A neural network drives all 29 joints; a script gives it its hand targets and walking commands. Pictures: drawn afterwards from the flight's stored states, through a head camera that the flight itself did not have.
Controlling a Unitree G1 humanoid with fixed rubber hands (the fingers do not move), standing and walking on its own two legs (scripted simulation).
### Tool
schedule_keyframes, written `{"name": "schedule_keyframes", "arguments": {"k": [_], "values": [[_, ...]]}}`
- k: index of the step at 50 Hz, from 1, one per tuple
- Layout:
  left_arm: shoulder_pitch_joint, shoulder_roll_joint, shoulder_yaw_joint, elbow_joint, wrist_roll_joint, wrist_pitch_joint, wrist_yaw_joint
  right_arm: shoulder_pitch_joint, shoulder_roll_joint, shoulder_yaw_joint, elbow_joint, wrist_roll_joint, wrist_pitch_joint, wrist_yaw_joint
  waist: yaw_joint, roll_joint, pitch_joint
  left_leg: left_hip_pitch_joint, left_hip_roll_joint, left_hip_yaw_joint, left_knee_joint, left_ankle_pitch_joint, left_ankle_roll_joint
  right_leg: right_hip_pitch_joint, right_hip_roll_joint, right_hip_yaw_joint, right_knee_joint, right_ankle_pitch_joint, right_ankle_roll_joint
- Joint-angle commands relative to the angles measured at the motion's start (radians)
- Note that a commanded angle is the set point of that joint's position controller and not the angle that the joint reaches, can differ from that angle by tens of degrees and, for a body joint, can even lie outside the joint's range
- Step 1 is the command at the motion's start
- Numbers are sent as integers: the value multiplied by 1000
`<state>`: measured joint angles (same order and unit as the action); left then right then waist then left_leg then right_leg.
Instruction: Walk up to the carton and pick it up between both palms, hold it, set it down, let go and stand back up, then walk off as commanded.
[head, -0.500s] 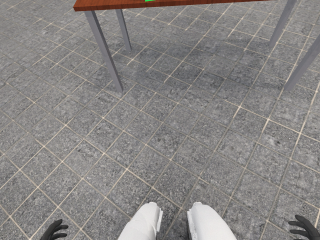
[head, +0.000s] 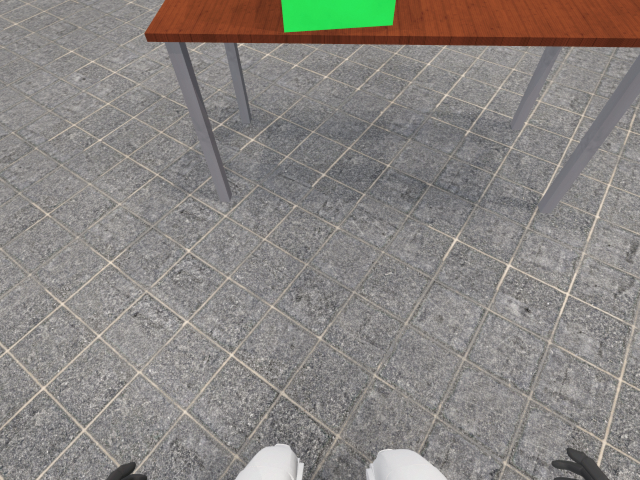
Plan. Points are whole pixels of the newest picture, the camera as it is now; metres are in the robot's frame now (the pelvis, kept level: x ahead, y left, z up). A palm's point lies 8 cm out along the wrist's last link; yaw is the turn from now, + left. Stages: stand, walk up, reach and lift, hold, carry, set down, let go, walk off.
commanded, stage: stand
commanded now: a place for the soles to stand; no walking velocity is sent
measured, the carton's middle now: out of the picture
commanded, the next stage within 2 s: none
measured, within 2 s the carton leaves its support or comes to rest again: neither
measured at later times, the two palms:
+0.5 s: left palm out of the picture +0.12 +0.31 -0.09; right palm out of the picture +0.08 -0.29 -0.10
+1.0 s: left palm out of the picture +0.09 +0.31 -0.08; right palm out of the picture +0.04 -0.28 -0.09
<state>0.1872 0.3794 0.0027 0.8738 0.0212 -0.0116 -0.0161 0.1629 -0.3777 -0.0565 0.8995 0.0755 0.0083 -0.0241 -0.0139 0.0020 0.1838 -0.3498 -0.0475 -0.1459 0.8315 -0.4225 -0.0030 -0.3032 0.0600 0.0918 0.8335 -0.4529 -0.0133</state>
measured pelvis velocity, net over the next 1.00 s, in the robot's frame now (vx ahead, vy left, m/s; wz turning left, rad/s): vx -0.03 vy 0.02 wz -0.04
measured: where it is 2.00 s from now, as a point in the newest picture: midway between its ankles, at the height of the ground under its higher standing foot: outside the picture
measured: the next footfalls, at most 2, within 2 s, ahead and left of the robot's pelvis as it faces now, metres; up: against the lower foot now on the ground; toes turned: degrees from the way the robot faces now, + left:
none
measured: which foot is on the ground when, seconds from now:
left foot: down 0.00-1.00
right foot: down 0.00-1.00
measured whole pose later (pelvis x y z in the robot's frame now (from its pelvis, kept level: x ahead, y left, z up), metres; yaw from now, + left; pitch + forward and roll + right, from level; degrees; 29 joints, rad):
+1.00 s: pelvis -0.03 +0.02 +0.02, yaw -2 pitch -2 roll +0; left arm 0.15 0.38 -0.03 0.93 0.01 -0.02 -0.01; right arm 0.13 -0.35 -0.03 1.02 0.08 0.00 -0.01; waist -0.01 0.00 0.06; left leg -0.34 -0.04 -0.10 0.63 -0.25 -0.01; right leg -0.30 0.04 0.15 0.63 -0.29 0.01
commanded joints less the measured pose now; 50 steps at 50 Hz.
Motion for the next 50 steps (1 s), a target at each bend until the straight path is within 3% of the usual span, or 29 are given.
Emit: {"name": "schedule_keyframes", "arguments": {"k": [1,2,3,6,8,11,13,16,17,18,20,21,23,24,26,27,29,31,33,35,37,38,39,40,41,44,45,47,50], "values": [[-54,236,70,-52,-13,-52,24,-76,-245,-49,-55,-91,-59,8,-5,-27,-312,221,105,-66,-173,463,56,27,-151,229,-254,554,-87],[-61,245,78,-46,-15,-49,27,-71,-250,-42,-46,-86,-56,11,0,-56,-319,205,106,-67,-135,488,65,34,-147,210,-279,463,-84],[-31,245,78,-46,-15,-54,28,-91,-236,-39,-54,-82,-55,11,19,-81,-290,157,102,-50,-90,506,63,72,-163,232,-285,497,-100],[-44,275,73,-34,-10,-54,25,-91,-237,-37,-51,-76,-48,10,12,-89,-294,105,75,-19,-107,366,43,93,-206,288,-278,501,-130],[-99,258,65,-39,-17,-42,23,-62,-226,-39,-38,-78,-53,14,-15,-1,-324,194,93,-39,-194,355,52,12,-169,240,-253,390,-108],[-91,251,70,-36,-17,-46,27,-78,-241,-33,-37,-77,-57,16,-11,-6,-297,158,117,-90,-212,295,82,16,-150,213,-299,244,-89],[-83,258,70,-29,-14,-54,30,-91,-233,-38,-45,-74,-57,14,1,-66,-292,147,97,-56,-149,418,55,59,-163,229,-305,367,-106],[-79,261,65,-32,-14,-54,28,-99,-233,-40,-44,-76,-54,13,-6,-44,-298,139,95,-41,-144,349,54,52,-174,263,-315,364,-116],[-91,258,63,-35,-12,-48,30,-92,-235,-36,-43,-75,-56,10,-9,-73,-277,125,96,-43,-150,341,55,22,-170,249,-307,345,-116],[-108,259,57,-41,-15,-49,30,-85,-234,-41,-36,-71,-57,13,-16,-24,-276,158,88,-39,-180,314,54,-22,-172,254,-309,321,-116],[-137,240,63,-52,-19,-41,27,-72,-237,-40,-39,-80,-56,16,-23,10,-278,177,118,-90,-256,228,78,-54,-128,201,-276,218,-76],[-136,208,58,-26,-31,-40,32,-73,-254,-28,-6,-99,-57,22,6,-42,-264,115,166,-134,-313,310,110,25,-101,116,-246,267,-37],[-76,194,61,-8,-33,-35,25,-98,-256,-17,3,-102,-61,23,34,28,-295,91,214,-202,-336,311,141,92,-83,95,-225,257,-15],[-68,183,47,2,-36,-32,29,-147,-216,-8,1,-102,-62,21,50,28,-253,71,198,-177,-325,304,135,78,-102,107,-266,269,-29],[-91,231,66,-2,-29,-37,29,-133,-199,0,7,-92,-56,25,29,12,-350,134,146,-76,-283,366,85,123,-140,155,-312,323,-43],[-87,226,58,-2,-32,-39,31,-104,-201,-6,23,-88,-60,22,2,-13,-344,153,133,-78,-266,407,84,92,-137,165,-311,383,-51],[-77,244,51,16,-27,-43,27,-76,-218,-1,44,-86,-51,23,-3,-71,-327,182,121,-53,-266,401,69,92,-150,184,-338,409,-46],[-86,228,38,20,-32,-48,29,-80,-211,-5,42,-82,-52,18,-3,-35,-343,204,125,-34,-277,481,64,106,-156,175,-327,506,-47],[-98,236,49,17,-32,-48,22,-111,-250,-16,51,-94,-55,18,15,-44,-372,192,126,-46,-294,419,67,117,-147,153,-350,415,-32],[-102,214,34,30,-28,-45,25,-105,-206,-3,55,-92,-56,22,-9,-73,-317,196,139,-54,-304,385,68,67,-156,171,-390,359,-37],[-122,252,38,27,-33,-43,28,-85,-205,8,73,-93,-45,22,-14,-23,-282,178,128,-36,-326,306,64,31,-161,179,-412,278,-38],[-121,220,30,28,-20,-42,26,-115,-215,-2,59,-94,-44,22,-11,-41,-274,173,115,-24,-330,253,56,25,-153,170,-436,218,-36],[-85,204,28,41,-32,-41,30,-112,-200,2,67,-105,-43,26,0,-37,-313,184,138,-63,-346,234,79,49,-157,177,-430,210,-40],[-115,231,31,37,-25,-47,29,-85,-193,5,76,-102,-41,25,-12,-88,-275,168,114,-35,-354,241,63,36,-166,185,-445,174,-35],[-139,221,26,30,-25,-43,25,-107,-195,7,79,-90,-44,30,-23,-90,-264,180,125,-41,-364,211,62,2,-165,180,-457,184,-40],[-96,213,27,38,-23,-49,19,-110,-199,0,71,-91,-56,34,5,-11,-283,172,128,-52,-370,232,59,46,-165,169,-456,184,-31],[-123,204,22,39,-28,-49,20,-112,-206,-3,83,-92,-56,34,-13,-47,-328,198,126,-41,-351,218,62,45,-159,174,-453,209,-42],[-122,213,25,32,-23,-47,23,-126,-200,8,81,-96,-53,35,-7,-40,-301,160,146,-78,-416,143,58,50,-145,162,-444,140,-30],[-136,206,17,43,-20,-42,20,-117,-195,6,88,-87,-53,36,-1,-63,-274,158,128,-55,-423,127,46,27,-149,166,-478,62,-37]]}}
